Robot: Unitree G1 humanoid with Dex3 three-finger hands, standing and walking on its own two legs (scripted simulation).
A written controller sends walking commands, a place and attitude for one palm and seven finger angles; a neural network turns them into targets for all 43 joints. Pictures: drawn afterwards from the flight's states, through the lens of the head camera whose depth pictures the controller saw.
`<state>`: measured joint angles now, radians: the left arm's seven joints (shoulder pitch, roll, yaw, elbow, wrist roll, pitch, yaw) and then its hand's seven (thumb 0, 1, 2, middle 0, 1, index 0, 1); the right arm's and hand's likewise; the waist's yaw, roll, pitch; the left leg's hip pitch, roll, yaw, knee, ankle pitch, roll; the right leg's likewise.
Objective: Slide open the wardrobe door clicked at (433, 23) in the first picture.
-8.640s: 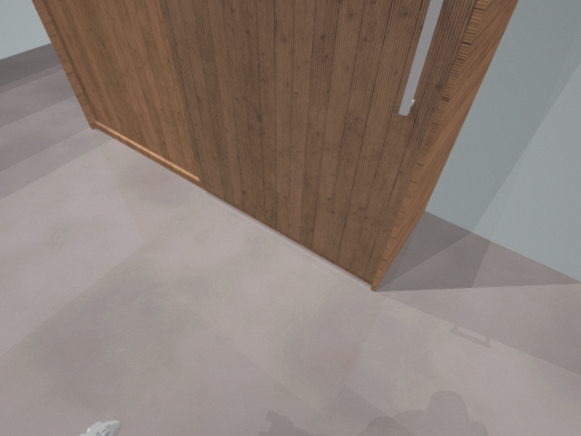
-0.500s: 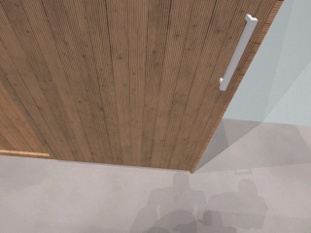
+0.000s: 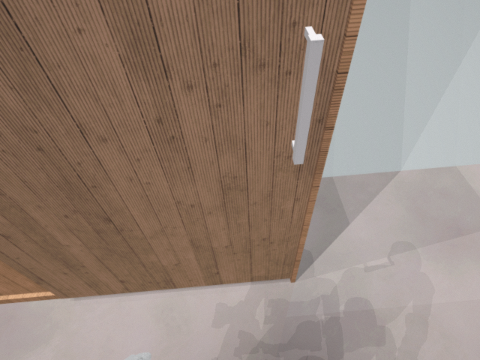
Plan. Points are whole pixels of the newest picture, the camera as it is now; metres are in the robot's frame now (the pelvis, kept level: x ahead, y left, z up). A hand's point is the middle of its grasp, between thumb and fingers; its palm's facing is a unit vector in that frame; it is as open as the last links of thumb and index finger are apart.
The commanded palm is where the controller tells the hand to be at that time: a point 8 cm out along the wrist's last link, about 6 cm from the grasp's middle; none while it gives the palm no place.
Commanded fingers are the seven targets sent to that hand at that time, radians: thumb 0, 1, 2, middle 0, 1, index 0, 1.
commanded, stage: come to a stop and stand still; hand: right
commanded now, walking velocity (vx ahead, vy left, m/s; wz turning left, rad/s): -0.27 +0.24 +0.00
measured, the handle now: (302, 104) +0.49 -0.12 +0.17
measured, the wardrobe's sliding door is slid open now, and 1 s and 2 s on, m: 0.00 0.00 0.00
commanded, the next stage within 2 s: look again from close up in 1.56 s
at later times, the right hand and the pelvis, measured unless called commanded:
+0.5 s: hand out of the picture +0.03 -0.14 -0.15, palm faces +0.01 +0.96 -0.28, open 7.4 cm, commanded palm none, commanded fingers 0.00 -0.90 -0.90 0.20 0.30 0.20 0.30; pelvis -0.04 +0.06 +0.00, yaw +1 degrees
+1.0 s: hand out of the picture -0.06 -0.07 -0.17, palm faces +0.07 +0.99 -0.15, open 7.3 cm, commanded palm none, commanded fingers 0.00 -0.90 -0.90 0.20 0.30 0.20 0.30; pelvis -0.05 +0.08 +0.01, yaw +0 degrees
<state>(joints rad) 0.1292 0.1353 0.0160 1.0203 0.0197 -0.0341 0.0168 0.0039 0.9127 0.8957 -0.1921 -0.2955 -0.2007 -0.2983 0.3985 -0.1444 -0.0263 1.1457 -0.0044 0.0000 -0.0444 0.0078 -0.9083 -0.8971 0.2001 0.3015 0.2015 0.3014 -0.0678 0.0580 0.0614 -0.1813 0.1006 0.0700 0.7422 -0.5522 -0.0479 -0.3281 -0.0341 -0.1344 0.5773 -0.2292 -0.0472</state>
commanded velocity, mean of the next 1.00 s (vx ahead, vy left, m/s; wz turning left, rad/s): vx -0.02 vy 0.03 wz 0.00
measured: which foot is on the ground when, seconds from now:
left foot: up 0.00-0.42, down 0.44-1.00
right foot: down 0.00-0.46, up 0.48-0.76, down 0.78-1.00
